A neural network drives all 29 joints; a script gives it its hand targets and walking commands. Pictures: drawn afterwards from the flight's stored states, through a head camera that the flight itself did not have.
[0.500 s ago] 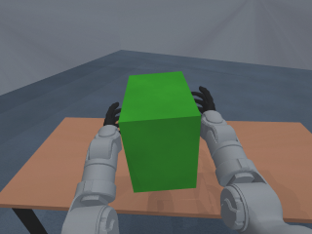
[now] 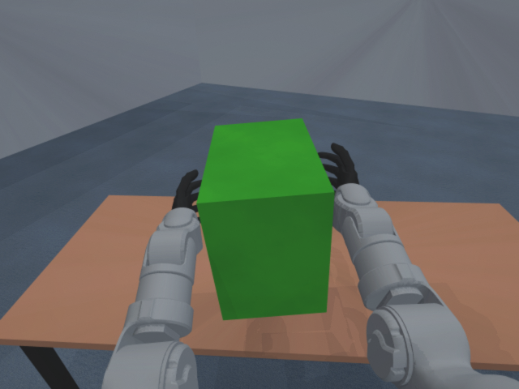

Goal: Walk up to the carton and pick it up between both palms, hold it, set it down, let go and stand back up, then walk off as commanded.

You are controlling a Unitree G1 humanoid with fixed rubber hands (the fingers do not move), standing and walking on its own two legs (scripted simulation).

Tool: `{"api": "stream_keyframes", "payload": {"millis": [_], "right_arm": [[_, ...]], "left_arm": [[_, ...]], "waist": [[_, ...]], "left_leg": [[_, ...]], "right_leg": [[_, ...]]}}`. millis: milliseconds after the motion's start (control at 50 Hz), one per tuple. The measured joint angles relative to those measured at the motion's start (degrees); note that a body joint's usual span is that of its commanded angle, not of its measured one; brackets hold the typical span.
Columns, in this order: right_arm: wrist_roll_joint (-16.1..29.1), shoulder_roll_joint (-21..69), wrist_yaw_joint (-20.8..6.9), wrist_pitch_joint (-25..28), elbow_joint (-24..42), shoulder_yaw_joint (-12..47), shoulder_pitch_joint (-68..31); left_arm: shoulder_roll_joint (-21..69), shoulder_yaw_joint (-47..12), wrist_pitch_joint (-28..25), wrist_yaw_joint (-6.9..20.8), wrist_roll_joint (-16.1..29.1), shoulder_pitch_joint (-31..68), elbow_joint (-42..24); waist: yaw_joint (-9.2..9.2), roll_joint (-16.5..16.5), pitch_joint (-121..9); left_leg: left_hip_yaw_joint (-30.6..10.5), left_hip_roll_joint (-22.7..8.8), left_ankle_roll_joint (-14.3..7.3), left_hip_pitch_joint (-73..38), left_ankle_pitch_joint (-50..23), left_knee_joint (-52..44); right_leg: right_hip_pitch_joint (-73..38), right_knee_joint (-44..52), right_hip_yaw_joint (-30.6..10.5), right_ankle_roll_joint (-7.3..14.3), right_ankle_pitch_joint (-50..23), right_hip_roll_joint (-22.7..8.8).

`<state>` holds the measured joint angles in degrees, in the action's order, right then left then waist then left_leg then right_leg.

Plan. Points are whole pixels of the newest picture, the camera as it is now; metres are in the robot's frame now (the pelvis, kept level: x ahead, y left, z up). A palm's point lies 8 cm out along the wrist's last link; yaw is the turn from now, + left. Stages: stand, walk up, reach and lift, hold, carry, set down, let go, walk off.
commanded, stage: hold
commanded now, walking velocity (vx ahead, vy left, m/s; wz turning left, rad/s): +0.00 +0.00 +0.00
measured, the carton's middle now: (265, 210) +0.40 +0.02 +0.15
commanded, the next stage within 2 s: set down in 0.44 s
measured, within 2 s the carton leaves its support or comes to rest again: neither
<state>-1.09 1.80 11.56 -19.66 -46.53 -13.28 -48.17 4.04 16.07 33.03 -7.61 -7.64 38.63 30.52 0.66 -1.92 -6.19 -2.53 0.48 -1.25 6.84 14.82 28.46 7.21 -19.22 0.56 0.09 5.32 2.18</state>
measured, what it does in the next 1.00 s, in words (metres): stands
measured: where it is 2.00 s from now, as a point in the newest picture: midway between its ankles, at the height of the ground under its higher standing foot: outside the picture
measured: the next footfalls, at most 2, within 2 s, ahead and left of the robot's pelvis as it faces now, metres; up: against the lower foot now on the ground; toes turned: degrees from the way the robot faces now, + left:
none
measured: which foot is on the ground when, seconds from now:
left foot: down 0.00-1.00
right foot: down 0.00-1.00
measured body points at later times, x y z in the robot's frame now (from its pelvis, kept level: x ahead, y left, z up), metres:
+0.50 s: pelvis +0.00 +0.00 +0.00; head -0.09 +0.00 +0.44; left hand +0.37 +0.15 +0.18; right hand +0.39 -0.11 +0.21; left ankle +0.02 +0.10 -0.74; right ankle +0.07 -0.12 -0.74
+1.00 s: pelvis +0.00 -0.01 +0.00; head -0.05 +0.01 +0.45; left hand +0.38 +0.14 +0.14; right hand +0.41 -0.12 +0.20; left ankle +0.02 +0.10 -0.74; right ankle +0.07 -0.12 -0.74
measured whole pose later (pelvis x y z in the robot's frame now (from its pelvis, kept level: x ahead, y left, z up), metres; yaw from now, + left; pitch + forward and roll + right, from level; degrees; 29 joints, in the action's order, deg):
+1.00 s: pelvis +0.00 -0.01 +0.00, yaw +0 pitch -9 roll -1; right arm -0.6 2.3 9.3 -3.1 -49.4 -13.5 -47.6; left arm 3.9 16.9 23.7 -2.8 -15.0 38.6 33.6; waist 0.7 1.5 2.5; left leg -2.6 0.5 -0.7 1.9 13.5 24.8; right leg 3.5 -18.2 0.6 0.3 5.4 2.1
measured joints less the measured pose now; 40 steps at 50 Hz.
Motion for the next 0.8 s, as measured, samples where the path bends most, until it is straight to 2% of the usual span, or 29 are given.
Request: {"api": "stream_keyframes", "payload": {"millis": [600,700,800], "right_arm": [[0.5,0.0,0.5,0.6,0.7,0.8,0.1],[0.5,0.1,0.3,2.2,0.5,0.8,0.1],[0.5,0.4,-0.8,6.6,-1.5,0.1,0.1]], "left_arm": [[-0.2,0.0,-0.4,0.4,0.0,0.0,-0.7],[-0.3,0.0,-2.1,2.8,-3.9,0.0,0.0],[-0.3,0.8,-3.3,5.7,-7.4,0.0,3.0]], "waist": [[0.0,0.0,0.1],[0.0,0.4,1.0],[-0.01,1.9,3.8]], "left_leg": [[0.0,0.0,0.0,-1.2,0.0,-0.2],[0.0,0.0,-0.1,-2.7,-0.1,-0.6],[0.0,0.0,0.0,-4.1,-0.6,-1.6]], "right_leg": [[-1.3,0.3,0.0,0.0,0.0,0.0],[-2.7,0.5,0.0,0.0,0.0,0.0],[-3.7,0.6,0.0,0.0,0.0,0.0]]}}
